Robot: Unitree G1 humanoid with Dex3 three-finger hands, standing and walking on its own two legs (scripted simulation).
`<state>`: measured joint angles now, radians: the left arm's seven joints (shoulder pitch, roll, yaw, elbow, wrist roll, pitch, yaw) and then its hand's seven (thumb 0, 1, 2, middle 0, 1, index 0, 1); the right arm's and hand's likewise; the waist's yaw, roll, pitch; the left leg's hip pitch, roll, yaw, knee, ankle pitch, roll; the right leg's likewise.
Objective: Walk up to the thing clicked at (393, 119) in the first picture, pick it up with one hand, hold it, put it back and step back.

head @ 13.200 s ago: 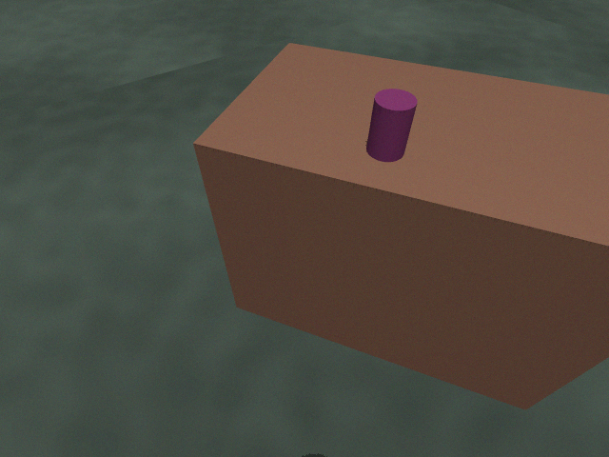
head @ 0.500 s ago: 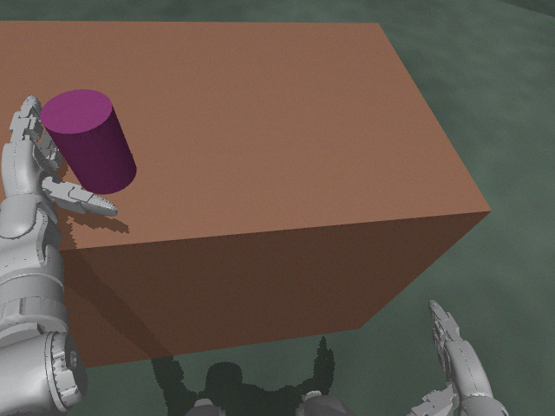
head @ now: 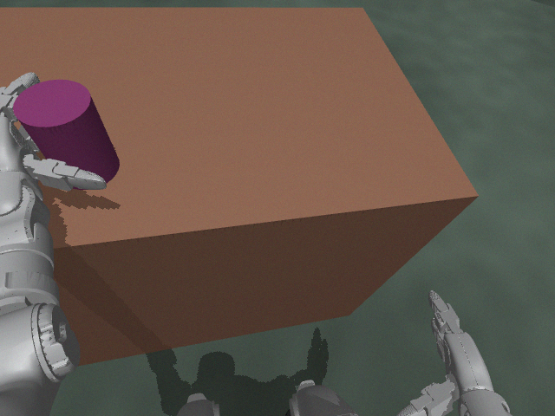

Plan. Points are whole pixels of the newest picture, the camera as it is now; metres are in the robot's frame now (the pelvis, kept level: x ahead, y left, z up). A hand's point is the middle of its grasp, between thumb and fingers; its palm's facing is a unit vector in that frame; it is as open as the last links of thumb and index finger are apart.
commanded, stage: close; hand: left
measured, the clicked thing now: (73, 138) +0.50 +0.22 +0.10
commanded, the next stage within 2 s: settle in 0.44 s
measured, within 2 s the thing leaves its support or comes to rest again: leaves its support in 0.86 s
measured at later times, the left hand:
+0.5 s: hand (63, 140) +0.49 +0.23 +0.10, palm faces +0.19 -0.98 +0.01, open 11.6 cm
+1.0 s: hand (63, 130) +0.49 +0.22 +0.12, palm faces +0.19 -0.98 -0.01, open 11.4 cm
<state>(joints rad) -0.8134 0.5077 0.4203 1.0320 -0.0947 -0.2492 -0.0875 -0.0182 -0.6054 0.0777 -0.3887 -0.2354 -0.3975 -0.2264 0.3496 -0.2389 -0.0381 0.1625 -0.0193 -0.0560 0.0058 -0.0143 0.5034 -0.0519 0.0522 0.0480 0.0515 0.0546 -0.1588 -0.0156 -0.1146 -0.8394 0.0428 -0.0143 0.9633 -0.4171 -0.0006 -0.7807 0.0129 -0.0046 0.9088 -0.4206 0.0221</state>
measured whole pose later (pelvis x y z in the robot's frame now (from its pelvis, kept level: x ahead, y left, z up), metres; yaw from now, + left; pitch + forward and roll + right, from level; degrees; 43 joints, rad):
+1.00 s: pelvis +0.02 +0.01 +0.01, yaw +0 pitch +14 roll -2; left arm -0.73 0.43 0.35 0.88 -0.11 -0.14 -0.06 -0.01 -0.59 1.07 -0.65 -0.98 -0.68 -1.00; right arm 0.32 -0.23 -0.05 0.27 0.01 -0.02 -0.02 -0.01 0.49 -0.07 0.05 0.05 0.05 0.06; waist -0.11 0.01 -0.13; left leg -0.73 0.04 0.00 0.91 -0.43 0.01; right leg -0.67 0.01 0.01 0.85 -0.42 0.03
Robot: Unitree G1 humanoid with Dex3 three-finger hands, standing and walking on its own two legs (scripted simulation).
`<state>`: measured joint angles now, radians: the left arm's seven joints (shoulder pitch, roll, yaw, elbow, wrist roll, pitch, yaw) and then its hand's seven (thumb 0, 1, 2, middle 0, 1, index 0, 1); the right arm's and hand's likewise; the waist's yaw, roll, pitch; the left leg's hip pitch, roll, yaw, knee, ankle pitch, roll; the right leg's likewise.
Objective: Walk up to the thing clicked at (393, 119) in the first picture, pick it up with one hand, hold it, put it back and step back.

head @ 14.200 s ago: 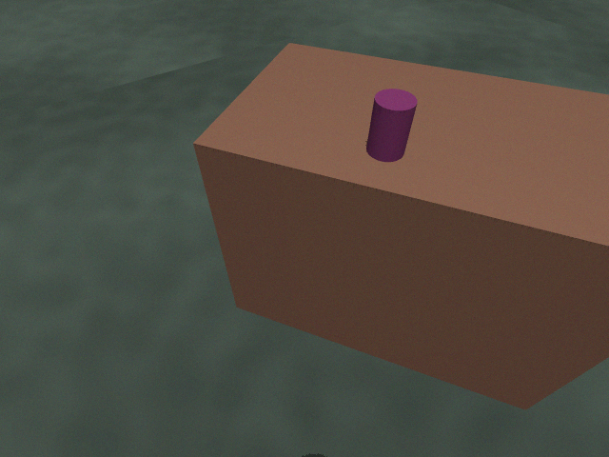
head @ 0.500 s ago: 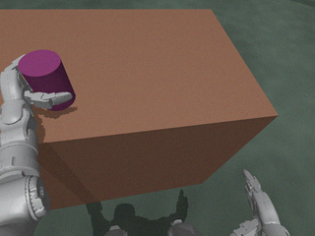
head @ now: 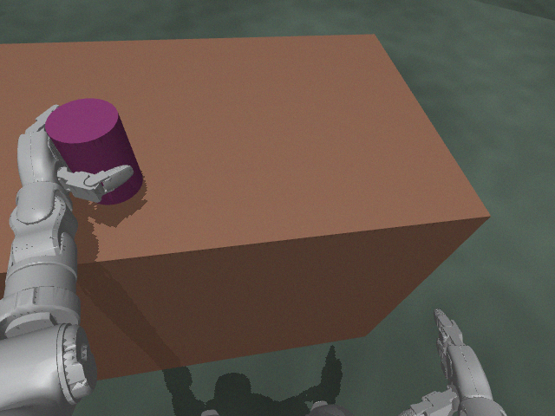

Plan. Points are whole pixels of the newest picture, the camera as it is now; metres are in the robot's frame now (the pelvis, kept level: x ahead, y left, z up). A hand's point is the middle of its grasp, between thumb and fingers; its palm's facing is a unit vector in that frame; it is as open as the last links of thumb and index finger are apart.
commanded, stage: settle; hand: left
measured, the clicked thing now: (100, 154) +0.47 +0.21 +0.11
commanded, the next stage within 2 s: lift in 0.46 s
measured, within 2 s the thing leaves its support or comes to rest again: neither
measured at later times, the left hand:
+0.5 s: hand (86, 145) +0.46 +0.21 +0.14, palm faces +0.19 -0.98 -0.02, open 11.5 cm
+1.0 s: hand (68, 134) +0.42 +0.21 +0.19, palm faces +0.20 -0.98 -0.03, open 11.5 cm
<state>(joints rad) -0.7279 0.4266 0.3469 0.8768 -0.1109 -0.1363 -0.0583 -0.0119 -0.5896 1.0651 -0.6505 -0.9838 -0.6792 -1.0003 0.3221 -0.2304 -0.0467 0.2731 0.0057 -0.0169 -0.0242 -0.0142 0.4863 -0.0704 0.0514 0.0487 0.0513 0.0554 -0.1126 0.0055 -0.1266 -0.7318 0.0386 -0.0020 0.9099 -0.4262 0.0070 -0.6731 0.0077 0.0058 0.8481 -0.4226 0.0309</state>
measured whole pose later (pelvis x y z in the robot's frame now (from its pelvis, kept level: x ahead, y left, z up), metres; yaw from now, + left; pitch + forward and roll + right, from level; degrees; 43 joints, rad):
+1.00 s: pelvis -0.01 +0.00 +0.02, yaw +0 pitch +6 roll -1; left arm -0.63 0.36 0.28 0.62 -0.14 0.06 -0.02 -0.01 -0.61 1.10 -0.63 -1.03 -0.66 -1.04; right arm 0.31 -0.23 -0.08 0.40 0.05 -0.09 -0.07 -0.02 0.51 -0.06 0.05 0.05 0.05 0.05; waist -0.05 0.03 -0.11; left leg -0.50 0.03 0.01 0.75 -0.36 0.01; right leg -0.45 0.00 0.01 0.70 -0.36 0.03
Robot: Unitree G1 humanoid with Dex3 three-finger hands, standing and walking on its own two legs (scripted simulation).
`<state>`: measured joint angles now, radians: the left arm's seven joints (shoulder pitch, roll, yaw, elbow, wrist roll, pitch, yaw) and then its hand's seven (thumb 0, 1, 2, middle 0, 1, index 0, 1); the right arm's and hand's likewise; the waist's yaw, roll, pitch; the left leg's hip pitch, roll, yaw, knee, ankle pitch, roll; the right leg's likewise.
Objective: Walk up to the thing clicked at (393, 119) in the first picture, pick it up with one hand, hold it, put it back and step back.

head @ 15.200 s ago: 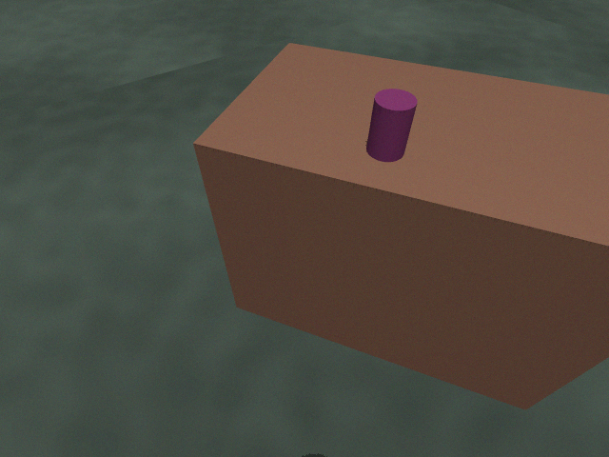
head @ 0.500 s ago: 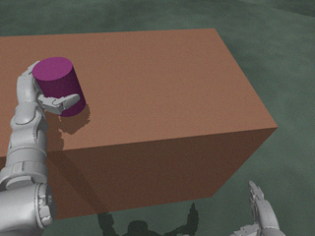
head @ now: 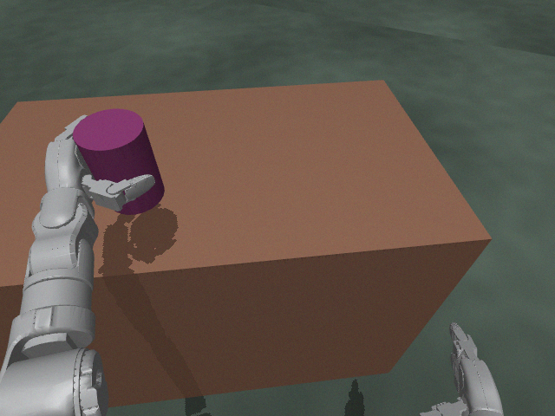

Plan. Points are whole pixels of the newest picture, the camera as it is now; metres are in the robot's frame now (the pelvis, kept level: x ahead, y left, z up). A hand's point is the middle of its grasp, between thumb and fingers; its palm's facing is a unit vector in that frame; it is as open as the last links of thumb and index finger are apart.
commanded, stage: lift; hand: left
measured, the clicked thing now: (124, 164) +0.43 +0.20 +0.17
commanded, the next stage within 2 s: hold in 0.86 s
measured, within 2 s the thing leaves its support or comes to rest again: neither
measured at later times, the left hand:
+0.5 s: hand (97, 160) +0.36 +0.19 +0.24, palm faces +0.17 -0.98 -0.01, open 11.5 cm
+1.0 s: hand (87, 154) +0.34 +0.18 +0.26, palm faces +0.17 -0.99 -0.02, open 11.5 cm
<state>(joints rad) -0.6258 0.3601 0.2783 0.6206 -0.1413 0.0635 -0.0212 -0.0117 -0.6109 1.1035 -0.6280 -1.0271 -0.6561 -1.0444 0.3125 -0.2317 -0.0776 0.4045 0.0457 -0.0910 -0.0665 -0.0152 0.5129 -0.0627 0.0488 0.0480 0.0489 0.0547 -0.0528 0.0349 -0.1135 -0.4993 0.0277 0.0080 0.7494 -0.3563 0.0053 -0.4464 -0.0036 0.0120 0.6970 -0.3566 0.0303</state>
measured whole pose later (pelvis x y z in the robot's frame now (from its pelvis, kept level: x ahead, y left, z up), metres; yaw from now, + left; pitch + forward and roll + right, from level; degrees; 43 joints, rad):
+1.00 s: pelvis -0.01 -0.01 +0.02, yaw +2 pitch -2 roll +0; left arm -0.48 0.29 0.27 -0.01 -0.22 0.64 -0.01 -0.01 -0.61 1.11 -0.63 -1.03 -0.65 -1.05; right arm 0.24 -0.23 -0.10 0.66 0.05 -0.26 -0.08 -0.02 0.51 -0.06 0.05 0.05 0.05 0.05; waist 0.02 0.07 -0.09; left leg -0.28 0.00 -0.01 0.58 -0.27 0.00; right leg -0.23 -0.03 -0.01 0.57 -0.30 0.02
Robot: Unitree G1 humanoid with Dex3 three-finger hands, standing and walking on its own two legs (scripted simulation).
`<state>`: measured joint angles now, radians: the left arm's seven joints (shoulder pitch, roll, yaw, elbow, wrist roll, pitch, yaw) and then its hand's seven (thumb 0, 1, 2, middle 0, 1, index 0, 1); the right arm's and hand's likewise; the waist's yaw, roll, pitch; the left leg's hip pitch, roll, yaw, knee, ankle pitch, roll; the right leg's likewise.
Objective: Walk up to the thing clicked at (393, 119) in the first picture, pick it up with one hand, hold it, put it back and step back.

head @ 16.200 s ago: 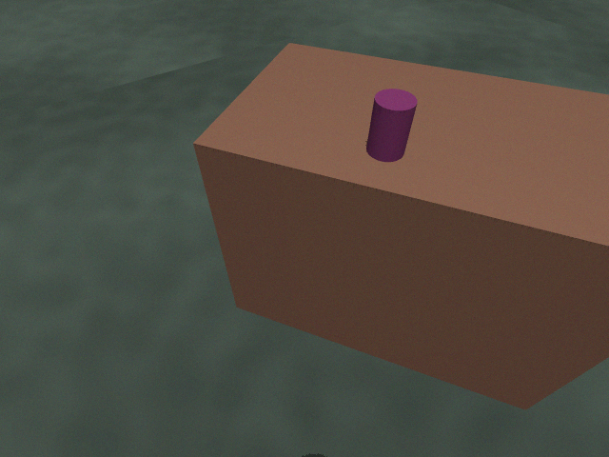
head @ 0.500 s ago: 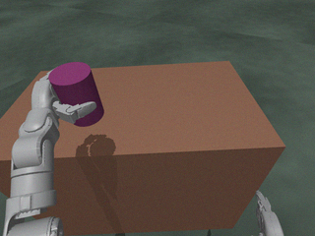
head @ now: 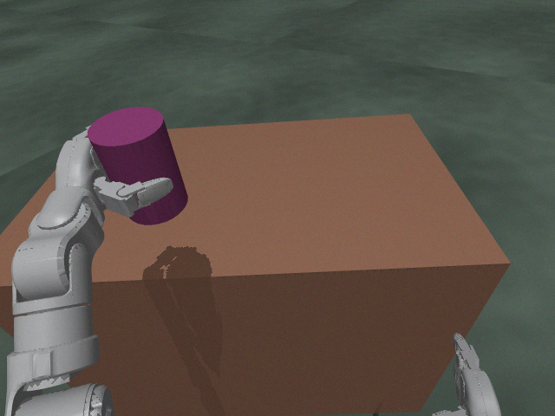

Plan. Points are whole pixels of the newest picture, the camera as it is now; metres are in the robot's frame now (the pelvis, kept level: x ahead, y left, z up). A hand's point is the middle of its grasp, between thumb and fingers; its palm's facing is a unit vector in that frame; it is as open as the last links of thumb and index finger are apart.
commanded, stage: hold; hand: left
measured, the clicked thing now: (143, 168) +0.35 +0.17 +0.25
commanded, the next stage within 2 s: none
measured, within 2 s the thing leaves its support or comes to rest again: neither
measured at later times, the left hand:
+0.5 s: hand (129, 156) +0.34 +0.17 +0.27, palm faces +0.11 -0.99 -0.01, open 11.5 cm
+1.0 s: hand (130, 168) +0.32 +0.17 +0.27, palm faces +0.11 -0.99 +0.00, open 11.5 cm
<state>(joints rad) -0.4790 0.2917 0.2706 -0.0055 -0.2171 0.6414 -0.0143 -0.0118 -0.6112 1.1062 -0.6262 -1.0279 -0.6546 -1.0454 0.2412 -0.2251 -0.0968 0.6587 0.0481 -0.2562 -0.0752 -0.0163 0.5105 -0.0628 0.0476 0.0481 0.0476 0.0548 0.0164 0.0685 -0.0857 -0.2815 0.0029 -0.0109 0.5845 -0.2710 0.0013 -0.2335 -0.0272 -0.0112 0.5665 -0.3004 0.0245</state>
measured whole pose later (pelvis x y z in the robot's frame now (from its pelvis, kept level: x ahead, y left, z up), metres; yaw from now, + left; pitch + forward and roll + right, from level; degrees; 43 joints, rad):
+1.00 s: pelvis -0.01 +0.00 +0.00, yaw +0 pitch -3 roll +0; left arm -0.45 0.28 0.28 -0.18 -0.26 0.79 -0.01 -0.01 -0.61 1.10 -0.63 -1.03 -0.66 -1.04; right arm 0.24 -0.22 -0.10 0.68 0.06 -0.29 -0.04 -0.02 0.51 -0.07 0.05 0.05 0.05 0.05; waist 0.03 0.08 -0.10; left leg -0.28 0.00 -0.01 0.59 -0.27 0.00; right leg -0.23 -0.03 -0.01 0.57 -0.30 0.03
